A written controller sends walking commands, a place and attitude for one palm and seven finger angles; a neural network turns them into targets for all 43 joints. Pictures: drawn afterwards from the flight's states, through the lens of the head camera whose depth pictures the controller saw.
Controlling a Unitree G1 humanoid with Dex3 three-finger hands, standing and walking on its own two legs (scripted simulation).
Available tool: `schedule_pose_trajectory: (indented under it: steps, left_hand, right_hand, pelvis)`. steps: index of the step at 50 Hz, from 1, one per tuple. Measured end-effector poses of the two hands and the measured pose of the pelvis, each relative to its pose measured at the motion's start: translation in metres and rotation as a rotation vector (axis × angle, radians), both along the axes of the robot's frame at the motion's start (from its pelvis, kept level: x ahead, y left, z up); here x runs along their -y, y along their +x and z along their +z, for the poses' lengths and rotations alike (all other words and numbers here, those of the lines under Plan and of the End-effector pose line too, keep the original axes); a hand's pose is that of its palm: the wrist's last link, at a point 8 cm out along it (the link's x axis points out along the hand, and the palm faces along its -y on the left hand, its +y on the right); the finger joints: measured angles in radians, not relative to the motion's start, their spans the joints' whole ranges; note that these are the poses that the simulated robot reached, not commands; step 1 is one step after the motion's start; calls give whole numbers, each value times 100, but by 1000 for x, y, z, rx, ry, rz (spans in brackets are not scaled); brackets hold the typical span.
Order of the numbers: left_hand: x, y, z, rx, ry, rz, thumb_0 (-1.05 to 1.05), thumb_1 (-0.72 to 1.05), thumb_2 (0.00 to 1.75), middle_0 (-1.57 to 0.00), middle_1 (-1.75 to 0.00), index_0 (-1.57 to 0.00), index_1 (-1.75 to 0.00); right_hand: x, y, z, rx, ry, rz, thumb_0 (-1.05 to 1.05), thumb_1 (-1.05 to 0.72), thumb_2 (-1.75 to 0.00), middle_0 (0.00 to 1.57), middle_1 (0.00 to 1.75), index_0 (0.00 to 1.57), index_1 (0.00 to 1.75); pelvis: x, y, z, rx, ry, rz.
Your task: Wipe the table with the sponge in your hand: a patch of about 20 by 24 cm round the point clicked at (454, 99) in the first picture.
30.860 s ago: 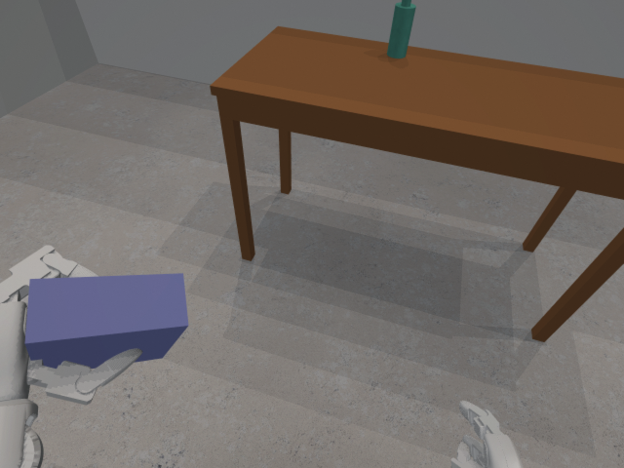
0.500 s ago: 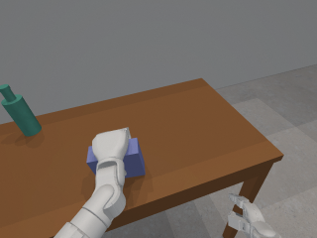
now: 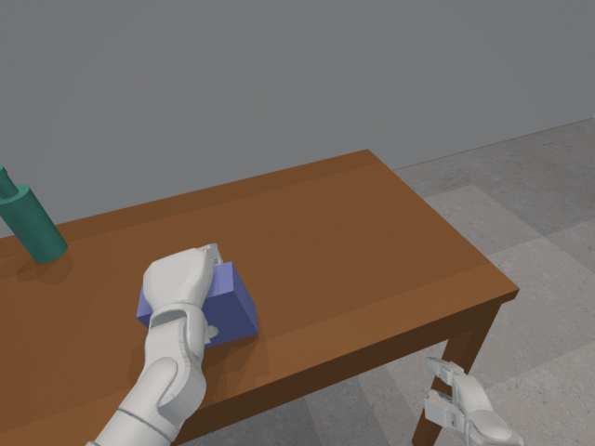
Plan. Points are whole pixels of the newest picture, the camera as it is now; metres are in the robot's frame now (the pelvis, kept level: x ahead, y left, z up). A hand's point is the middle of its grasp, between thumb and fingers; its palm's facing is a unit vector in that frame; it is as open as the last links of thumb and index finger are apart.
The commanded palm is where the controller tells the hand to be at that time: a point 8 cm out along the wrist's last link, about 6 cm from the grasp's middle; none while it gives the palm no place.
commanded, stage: slide back across to the middle lane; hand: left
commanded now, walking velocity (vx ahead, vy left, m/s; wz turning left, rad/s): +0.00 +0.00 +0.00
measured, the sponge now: (207, 317) +0.29 +0.18 +0.04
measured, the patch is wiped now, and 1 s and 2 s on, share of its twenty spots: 1.00 1.00 1.00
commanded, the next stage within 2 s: wipe forward along the middle lane in 0.26 s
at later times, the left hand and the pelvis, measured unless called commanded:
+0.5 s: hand (158, 321) +0.25 +0.23 +0.08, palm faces +0.07 -0.11 -0.99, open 9.5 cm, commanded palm +0.22 +0.22 +0.12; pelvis -0.01 +0.00 +0.00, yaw +0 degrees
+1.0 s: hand (155, 286) +0.31 +0.26 +0.08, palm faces -0.03 -0.05 -1.00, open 9.5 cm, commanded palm +0.28 +0.26 +0.10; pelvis -0.01 +0.00 +0.00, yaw +2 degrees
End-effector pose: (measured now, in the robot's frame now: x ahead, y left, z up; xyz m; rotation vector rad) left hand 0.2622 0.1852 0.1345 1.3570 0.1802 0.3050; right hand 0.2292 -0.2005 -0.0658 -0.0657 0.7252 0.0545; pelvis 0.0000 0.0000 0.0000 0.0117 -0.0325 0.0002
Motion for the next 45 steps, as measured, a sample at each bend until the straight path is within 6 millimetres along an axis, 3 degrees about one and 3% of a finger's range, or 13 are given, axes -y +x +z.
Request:
schedule_pose_trajectory:
  steps: [12, 21, 34, 45]
  left_hand:
    - [-21, -34, 4, 11, -6, 40, 0, -47, 111, -73, -148, -78, -142]
    - [-34, -42, 1, -26, 31, 65, -1, -48, 111, -74, -147, -79, -141]
    - [-49, -16, -3, -95, 91, 104, -2, -50, 111, -77, -144, -81, -138]
    - [-63, 17, -3, -133, 117, 115, -1, -51, 112, -78, -143, -82, -137]
  right_hand:
    - [4, 1, 0, 17, -10, 4, 2, -91, -90, 19, 29, 22, 32]
    - [3, 0, 2, 46, -27, -1, 2, -91, -90, 19, 29, 21, 31]
    - [7, -7, -3, 45, -67, -12, 2, -91, -90, 19, 30, 20, 30]
    - [21, -30, -20, -35, -101, -48, 2, -91, -90, 20, 30, 20, 30]
  pelvis:
    - [1, 1, 1, 14, -2, -1]
    - [2, -6, 1, 19, -1, 2]
    - [4, -13, 2, 2, -1, 21]
    - [5, -12, 0, -35, -4, 27]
